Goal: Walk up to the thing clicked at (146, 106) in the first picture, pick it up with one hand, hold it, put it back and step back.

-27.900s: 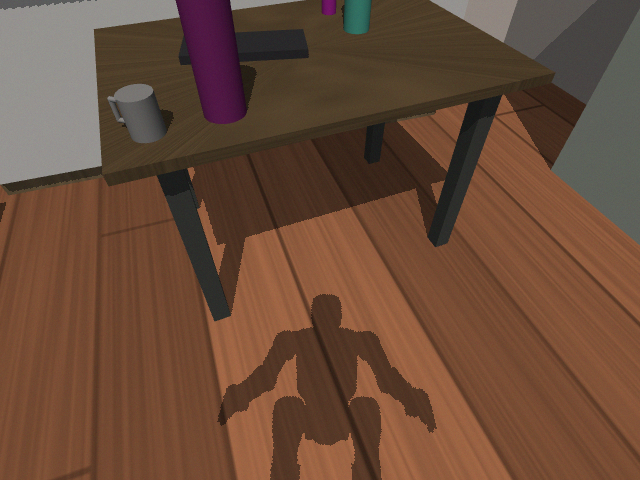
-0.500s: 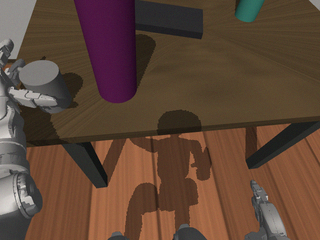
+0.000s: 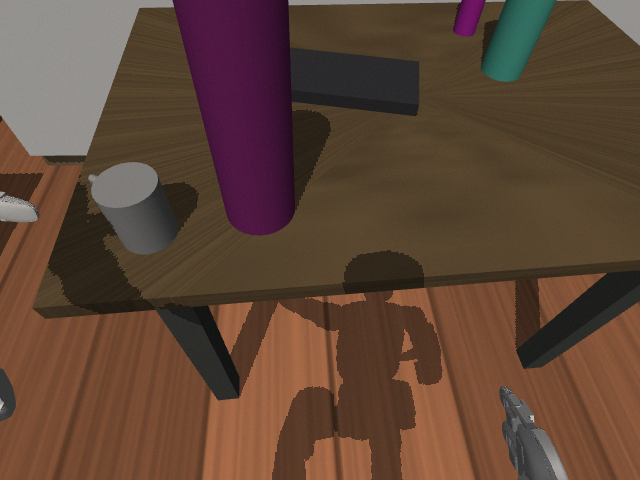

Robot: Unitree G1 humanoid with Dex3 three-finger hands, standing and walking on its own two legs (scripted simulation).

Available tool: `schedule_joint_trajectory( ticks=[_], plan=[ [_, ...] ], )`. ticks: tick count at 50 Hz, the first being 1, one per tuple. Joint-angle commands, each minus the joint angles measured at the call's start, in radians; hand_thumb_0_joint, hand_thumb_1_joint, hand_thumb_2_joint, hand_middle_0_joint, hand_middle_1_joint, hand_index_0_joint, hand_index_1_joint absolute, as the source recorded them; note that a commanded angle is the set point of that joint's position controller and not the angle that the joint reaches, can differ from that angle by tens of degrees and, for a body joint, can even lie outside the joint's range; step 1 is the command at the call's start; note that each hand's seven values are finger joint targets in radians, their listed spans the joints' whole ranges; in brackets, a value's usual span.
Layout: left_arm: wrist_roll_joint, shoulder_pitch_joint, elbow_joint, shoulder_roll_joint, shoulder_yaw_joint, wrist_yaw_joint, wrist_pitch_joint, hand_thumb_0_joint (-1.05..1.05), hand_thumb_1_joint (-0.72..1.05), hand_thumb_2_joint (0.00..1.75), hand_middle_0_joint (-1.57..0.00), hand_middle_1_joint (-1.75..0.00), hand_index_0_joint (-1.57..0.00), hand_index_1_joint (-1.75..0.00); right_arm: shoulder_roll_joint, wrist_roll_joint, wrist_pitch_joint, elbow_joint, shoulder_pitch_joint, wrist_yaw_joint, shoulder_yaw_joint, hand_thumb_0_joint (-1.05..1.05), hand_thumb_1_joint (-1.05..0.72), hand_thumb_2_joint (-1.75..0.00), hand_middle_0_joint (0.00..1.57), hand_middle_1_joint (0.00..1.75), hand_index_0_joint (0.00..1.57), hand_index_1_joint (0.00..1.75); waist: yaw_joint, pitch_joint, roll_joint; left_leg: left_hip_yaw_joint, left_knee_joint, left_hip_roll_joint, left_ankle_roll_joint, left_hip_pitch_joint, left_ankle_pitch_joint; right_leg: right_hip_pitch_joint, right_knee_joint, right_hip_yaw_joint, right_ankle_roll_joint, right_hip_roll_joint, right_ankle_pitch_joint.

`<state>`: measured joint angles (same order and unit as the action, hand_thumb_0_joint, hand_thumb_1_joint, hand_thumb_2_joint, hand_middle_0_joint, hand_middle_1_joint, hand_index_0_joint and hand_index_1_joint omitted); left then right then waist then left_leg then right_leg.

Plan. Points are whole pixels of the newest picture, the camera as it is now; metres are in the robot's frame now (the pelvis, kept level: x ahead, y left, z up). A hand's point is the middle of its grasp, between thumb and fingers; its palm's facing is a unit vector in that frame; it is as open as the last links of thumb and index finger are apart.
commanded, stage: sink last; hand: left
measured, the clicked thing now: (129, 205) +0.48 +0.24 +0.06
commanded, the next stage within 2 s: home in 1.02 s
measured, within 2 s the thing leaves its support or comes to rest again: neither
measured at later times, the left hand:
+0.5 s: hand out of the picture +0.29 +0.32 +0.15, palm faces +0.44 -0.80 -0.40, open 17.5 cm
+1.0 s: hand out of the picture +0.16 +0.24 +0.19, palm faces +0.43 -0.77 -0.47, open 17.5 cm
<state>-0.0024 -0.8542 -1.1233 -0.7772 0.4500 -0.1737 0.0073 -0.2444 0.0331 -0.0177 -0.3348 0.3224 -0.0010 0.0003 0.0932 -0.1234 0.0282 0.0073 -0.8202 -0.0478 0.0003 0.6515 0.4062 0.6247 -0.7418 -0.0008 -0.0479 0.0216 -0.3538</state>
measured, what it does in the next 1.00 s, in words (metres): stands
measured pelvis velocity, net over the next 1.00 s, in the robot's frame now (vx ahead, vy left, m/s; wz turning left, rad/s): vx -0.01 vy -0.03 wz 0.05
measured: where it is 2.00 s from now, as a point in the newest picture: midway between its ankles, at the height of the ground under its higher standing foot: outside the picture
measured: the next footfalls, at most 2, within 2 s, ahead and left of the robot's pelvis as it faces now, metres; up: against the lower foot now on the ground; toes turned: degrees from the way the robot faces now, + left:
none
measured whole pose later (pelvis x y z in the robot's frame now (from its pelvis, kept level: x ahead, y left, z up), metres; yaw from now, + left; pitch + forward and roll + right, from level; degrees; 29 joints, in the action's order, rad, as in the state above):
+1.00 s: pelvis -0.01 -0.03 +0.02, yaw +3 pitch -1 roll +1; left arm -0.06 0.47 0.36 -0.37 0.39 0.02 0.24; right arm -0.20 0.02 -0.10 -0.50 0.33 0.06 -0.14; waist -0.08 -0.01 0.05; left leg -0.02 -0.61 -0.02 0.03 0.29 0.31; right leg 0.29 -0.63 0.04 -0.02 0.04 -0.33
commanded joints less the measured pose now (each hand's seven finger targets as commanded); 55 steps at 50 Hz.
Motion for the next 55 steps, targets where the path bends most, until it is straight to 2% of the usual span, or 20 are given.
schedule_joint_trajectory(
  ticks=[1,6,8,11,12,14,18,22,24,30,32,35,36,38,41,42,45,47,51,55],
  plan=[
    [0.041,-0.408,0.297,-0.47,0.102,0.059,0.057,0.0,-0.61,0.03,-0.08,-0.04,-0.07,-0.05,-0.197,0.01,-0.056,0.153,-0.032,0.009,-0.11,0.0,0.51,-0.07,0.05,0.05,0.05,0.05,-0.037,-0.421,0.155,-0.004,0.107,0.021,0.016,-0.331,-0.46,-0.183,0.068,0.05,0.057,-0.035,0.324],
    [0.043,-0.256,0.319,-0.381,0.077,0.11,0.06,0.0,-0.6,0.02,-0.07,-0.03,-0.07,-0.04,-0.193,0.014,-0.078,0.117,-0.037,0.012,-0.117,0.0,0.51,-0.07,0.05,0.05,0.05,0.05,-0.041,-0.427,0.158,-0.001,0.117,0.016,0.018,-0.388,-0.52,-0.203,0.088,0.053,0.057,-0.032,0.357],
    [0.032,-0.182,0.356,-0.26,0.013,0.122,0.062,0.0,-0.59,0.02,-0.07,-0.03,-0.06,-0.04,-0.126,0.018,-0.087,0.067,-0.044,-0.002,-0.065,0.0,0.52,-0.07,0.05,0.05,0.05,0.05,-0.064,-0.342,0.19,-0.007,0.139,0.007,0.03,-0.387,-0.544,-0.166,0.09,0.068,0.065,-0.037,0.324],
    [0.022,-0.019,0.418,-0.216,0.018,0.141,0.057,0.0,-0.6,0.03,-0.07,-0.03,-0.06,-0.04,-0.125,0.016,-0.096,0.013,0.02,-0.006,-0.079,0.0,0.52,-0.07,0.05,0.05,0.05,0.05,-0.073,-0.331,0.186,-0.005,0.146,0.004,0.033,-0.419,-0.56,-0.173,0.113,0.077,0.065,-0.039,0.32],
    [0.014,-0.009,0.525,-0.182,-0.009,0.142,0.063,0.0,-0.59,0.03,-0.07,-0.03,-0.06,-0.04,-0.112,0.017,-0.099,0.038,-0.008,-0.011,-0.063,0.0,0.52,-0.06,0.05,0.05,0.05,0.05,-0.081,-0.313,0.187,-0.001,0.159,0.01,0.031,-0.407,-0.52,-0.187,0.121,0.078,0.065,-0.037,0.31],
    [-0.003,0.096,0.686,-0.164,-0.001,0.157,0.064,0.0,-0.59,0.02,-0.07,-0.04,-0.06,-0.04,-0.153,0.02,-0.102,0.009,-0.006,-0.004,-0.113,0.0,0.51,-0.06,0.05,0.05,0.05,0.05,-0.098,-0.258,0.191,-0.001,0.189,0.013,0.034,-0.388,-0.436,-0.194,0.136,0.082,0.068,-0.036,0.256],
    [-0.036,0.364,1.016,-0.093,0.028,0.185,0.071,0.0,-0.55,0.01,-0.06,-0.04,-0.07,-0.03,-0.156,0.031,-0.102,0.028,0.01,0.009,-0.136,0.0,0.52,-0.06,0.05,0.05,0.05,0.05,-0.108,-0.204,0.161,0.001,0.223,0.014,0.035,-0.401,-0.393,-0.23,0.152,0.091,0.065,-0.037,0.235],
    [-0.06,0.616,1.319,-0.071,0.112,0.221,0.086,0.0,-0.54,0.0,-0.06,-0.04,-0.07,-0.03,-0.127,0.029,-0.09,-0.002,-0.005,0.023,-0.142,0.0,0.52,-0.06,0.06,0.05,0.05,0.05,-0.147,-0.167,0.139,0.013,0.236,0.028,0.025,-0.364,-0.377,-0.312,0.159,0.078,0.064,-0.028,0.255],
    [-0.07,0.74,1.409,-0.022,0.123,0.233,0.093,0.0,-0.53,0.0,-0.06,-0.04,-0.06,-0.03,-0.167,0.023,-0.092,0.036,-0.032,0.039,-0.191,0.0,0.53,-0.05,0.06,0.05,0.05,0.05,-0.13,-0.167,0.094,0.018,0.234,0.029,0.019,-0.389,-0.394,-0.341,0.166,0.072,0.057,-0.028,0.283],
    [-0.077,0.999,1.618,0.133,0.077,0.243,0.152,0.0,-0.54,0.0,-0.06,-0.04,-0.06,-0.04,-0.077,0.012,-0.094,0.022,-0.068,0.053,-0.144,0.0,0.52,-0.05,0.06,0.05,0.05,0.05,-0.151,-0.038,0.053,0.034,0.257,0.042,0.005,-0.36,-0.307,-0.34,0.188,0.063,0.047,-0.018,0.225],
    [-0.077,1.102,1.647,0.163,0.063,0.236,0.173,0.0,-0.54,0.01,-0.06,-0.05,-0.06,-0.04,-0.116,0.008,-0.1,0.025,-0.063,0.06,-0.187,0.0,0.53,-0.05,0.06,0.05,0.05,0.05,-0.142,-0.021,0.029,0.035,0.265,0.043,0.002,-0.371,-0.283,-0.334,0.191,0.066,0.044,-0.019,0.21],
    [-0.077,1.233,1.685,0.217,0.031,0.221,0.204,0.0,-0.54,0.01,-0.06,-0.05,-0.06,-0.04,-0.08,0.01,-0.105,0.024,-0.021,0.053,-0.172,0.0,0.52,-0.06,0.06,0.05,0.05,0.05,-0.14,0.027,0.002,0.039,0.266,0.047,-0.003,-0.361,-0.28,-0.322,0.196,0.067,0.041,-0.014,0.213],
    [-0.079,1.256,1.705,0.213,0.04,0.219,0.212,0.0,-0.54,0.01,-0.06,-0.05,-0.07,-0.05,-0.11,0.009,-0.109,0.029,-0.015,0.059,-0.208,0.0,0.52,-0.06,0.06,0.05,0.05,0.05,-0.136,0.025,-0.003,0.04,0.267,0.048,-0.004,-0.372,-0.28,-0.316,0.2,0.068,0.038,-0.015,0.214],
    [-0.078,1.281,1.721,0.205,0.055,0.213,0.231,0.0,-0.54,0.01,-0.06,-0.05,-0.06,-0.05,-0.071,0.008,-0.111,0.013,-0.002,0.05,-0.175,0.0,0.52,-0.06,0.06,0.05,0.05,0.05,-0.149,0.054,-0.01,0.04,0.272,0.053,-0.007,-0.357,-0.251,-0.316,0.209,0.068,0.037,-0.01,0.185],
    [-0.075,1.227,1.703,0.202,0.062,0.212,0.251,0.0,-0.57,0.02,-0.06,-0.05,-0.06,-0.05,-0.091,0.003,-0.118,0.011,0.003,0.064,-0.209,0.0,0.5,-0.06,0.06,0.05,0.05,0.05,-0.117,0.068,-0.034,0.046,0.275,0.061,-0.015,-0.379,-0.223,-0.295,0.235,0.05,0.025,0.003,0.181],
    [-0.074,1.233,1.705,0.211,0.052,0.21,0.257,0.0,-0.56,0.02,-0.06,-0.05,-0.06,-0.05,-0.075,0.001,-0.121,0.009,-0.012,0.062,-0.183,0.0,0.51,-0.06,0.06,0.05,0.05,0.05,-0.131,0.099,-0.036,0.048,0.282,0.064,-0.015,-0.362,-0.194,-0.283,0.245,0.049,0.025,0.006,0.148],
    [-0.072,1.216,1.717,0.189,0.078,0.21,0.283,0.0,-0.57,0.03,-0.07,-0.06,-0.07,-0.06,-0.074,-0.003,-0.136,-0.003,-0.036,0.068,-0.193,0.0,0.5,-0.06,0.06,0.05,0.05,0.05,-0.143,0.107,-0.019,0.047,0.296,0.07,-0.016,-0.361,-0.144,-0.291,0.266,0.04,0.027,0.015,0.079],
    [-0.067,1.238,1.692,0.192,0.086,0.212,0.299,0.0,-0.56,0.02,-0.06,-0.06,-0.07,-0.05,-0.061,-0.007,-0.151,0.025,-0.061,0.07,-0.169,0.0,0.51,-0.06,0.06,0.05,0.05,0.05,-0.159,0.063,-0.036,0.046,0.3,0.071,-0.017,-0.377,-0.176,-0.335,0.267,0.043,0.028,0.015,0.11],
    [-0.069,1.251,1.604,0.177,0.122,0.214,0.324,0.0,-0.58,0.03,-0.07,-0.06,-0.07,-0.06,-0.081,-0.01,-0.152,-0.027,-0.054,0.069,-0.198,0.0,0.49,-0.06,0.06,0.05,0.05,0.05,-0.169,0.081,-0.018,0.045,0.317,0.073,-0.014,-0.377,-0.183,-0.354,0.278,0.041,0.031,0.02,0.115],
    [-0.069,1.235,1.498,0.197,0.107,0.211,0.342,0.0,-0.6,0.04,-0.08,-0.07,-0.07,-0.07,-0.089,-0.003,-0.16,-0.018,-0.066,0.066,-0.197,0.0,0.48,-0.07,0.06,0.05,0.05,0.05,-0.165,0.111,-0.039,0.035,0.353,0.066,-0.014,-0.38,-0.159,-0.35,0.288,0.056,0.034,0.007,0.083]
  ],
)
